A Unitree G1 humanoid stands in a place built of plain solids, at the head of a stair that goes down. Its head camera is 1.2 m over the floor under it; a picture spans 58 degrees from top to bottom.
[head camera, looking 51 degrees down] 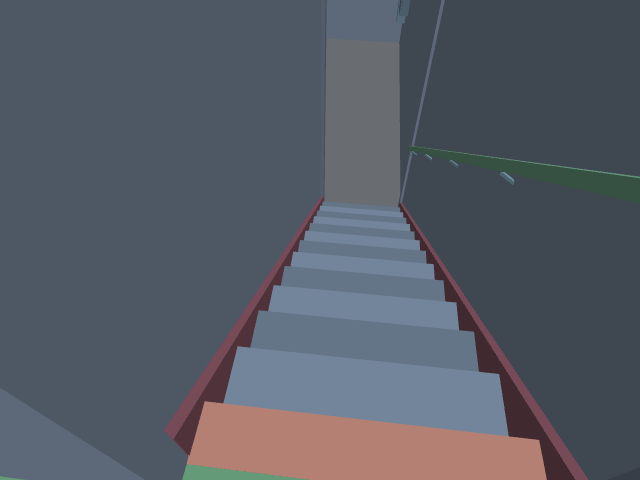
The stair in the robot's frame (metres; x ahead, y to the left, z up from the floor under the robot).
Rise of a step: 0.20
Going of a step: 0.26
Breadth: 0.89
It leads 6 degrees to the right of straight ahead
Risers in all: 13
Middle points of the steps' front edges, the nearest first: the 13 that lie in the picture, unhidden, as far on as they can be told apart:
0.35 -0.13 0.00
0.61 -0.16 -0.20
0.87 -0.18 -0.40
1.13 -0.21 -0.60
1.38 -0.24 -0.80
1.64 -0.27 -1.00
1.90 -0.30 -1.21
2.15 -0.33 -1.41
2.41 -0.36 -1.61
2.67 -0.39 -1.80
2.93 -0.42 -2.00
3.18 -0.44 -2.20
3.44 -0.47 -2.40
